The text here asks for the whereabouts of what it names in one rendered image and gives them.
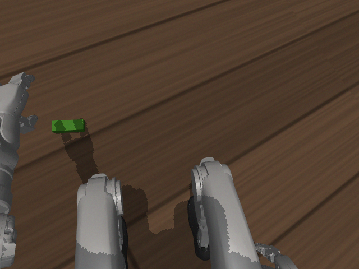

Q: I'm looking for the right robot foot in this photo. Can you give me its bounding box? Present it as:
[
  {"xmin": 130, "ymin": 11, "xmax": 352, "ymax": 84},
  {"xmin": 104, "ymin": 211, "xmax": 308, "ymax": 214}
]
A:
[{"xmin": 187, "ymin": 196, "xmax": 210, "ymax": 261}]

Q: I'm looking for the small box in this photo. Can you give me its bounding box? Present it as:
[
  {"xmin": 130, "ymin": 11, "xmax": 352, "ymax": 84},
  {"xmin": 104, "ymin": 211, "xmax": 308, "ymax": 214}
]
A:
[{"xmin": 52, "ymin": 119, "xmax": 85, "ymax": 133}]

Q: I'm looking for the left robot arm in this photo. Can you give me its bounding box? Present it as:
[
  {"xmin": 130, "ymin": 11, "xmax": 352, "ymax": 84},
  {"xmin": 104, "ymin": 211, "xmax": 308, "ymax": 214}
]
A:
[{"xmin": 0, "ymin": 113, "xmax": 21, "ymax": 269}]

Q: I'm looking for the left robot hand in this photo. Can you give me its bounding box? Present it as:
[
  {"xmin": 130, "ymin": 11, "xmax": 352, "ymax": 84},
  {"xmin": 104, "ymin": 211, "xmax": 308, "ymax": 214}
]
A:
[{"xmin": 0, "ymin": 72, "xmax": 38, "ymax": 134}]

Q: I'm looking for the right robot hand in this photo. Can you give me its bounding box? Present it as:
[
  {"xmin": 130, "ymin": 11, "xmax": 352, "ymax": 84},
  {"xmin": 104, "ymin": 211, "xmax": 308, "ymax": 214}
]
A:
[{"xmin": 255, "ymin": 243, "xmax": 298, "ymax": 269}]

